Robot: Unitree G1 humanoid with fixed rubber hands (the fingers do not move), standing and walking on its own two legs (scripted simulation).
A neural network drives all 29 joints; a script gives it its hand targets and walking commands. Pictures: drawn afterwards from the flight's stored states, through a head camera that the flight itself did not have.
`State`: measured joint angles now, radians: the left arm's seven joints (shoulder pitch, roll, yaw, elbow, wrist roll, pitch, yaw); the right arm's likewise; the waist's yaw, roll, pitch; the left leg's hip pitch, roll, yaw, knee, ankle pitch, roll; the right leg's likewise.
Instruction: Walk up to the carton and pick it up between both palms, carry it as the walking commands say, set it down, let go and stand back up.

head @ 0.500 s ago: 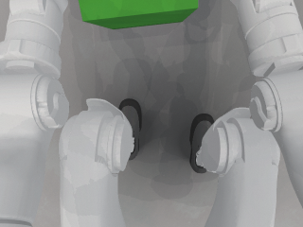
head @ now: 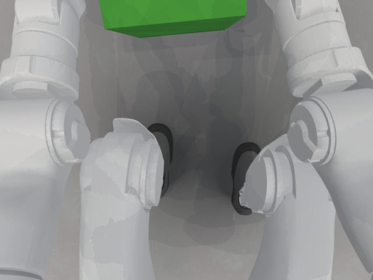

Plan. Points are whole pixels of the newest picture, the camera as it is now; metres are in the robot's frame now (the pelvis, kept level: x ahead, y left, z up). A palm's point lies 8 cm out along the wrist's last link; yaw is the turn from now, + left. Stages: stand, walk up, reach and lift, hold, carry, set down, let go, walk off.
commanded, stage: reach and lift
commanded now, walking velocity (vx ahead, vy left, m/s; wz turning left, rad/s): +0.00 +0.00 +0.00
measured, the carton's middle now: out of the picture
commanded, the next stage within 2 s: none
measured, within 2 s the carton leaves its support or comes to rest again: leaves its support in 0.58 s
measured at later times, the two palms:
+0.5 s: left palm out of the picture +0.52 +0.24 -0.18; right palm out of the picture +0.57 -0.04 -0.18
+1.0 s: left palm out of the picture +0.52 +0.25 -0.12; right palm out of the picture +0.57 -0.02 -0.11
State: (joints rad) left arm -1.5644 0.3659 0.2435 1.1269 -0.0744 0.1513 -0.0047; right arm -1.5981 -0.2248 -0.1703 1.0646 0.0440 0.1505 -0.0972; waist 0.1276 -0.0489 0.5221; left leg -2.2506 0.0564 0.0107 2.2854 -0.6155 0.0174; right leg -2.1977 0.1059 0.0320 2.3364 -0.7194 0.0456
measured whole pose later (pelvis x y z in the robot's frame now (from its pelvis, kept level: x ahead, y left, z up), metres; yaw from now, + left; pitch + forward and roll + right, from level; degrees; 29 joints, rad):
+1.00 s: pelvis -0.02 +0.00 +0.03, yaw +1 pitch +31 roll -1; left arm -1.56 0.28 0.27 0.86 0.02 0.41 0.14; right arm -1.59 -0.17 -0.31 0.88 -0.03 0.30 -0.18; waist 0.13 -0.09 0.52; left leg -2.15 -0.03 -0.04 2.17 -0.56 -0.03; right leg -2.08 0.13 0.03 2.21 -0.68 0.06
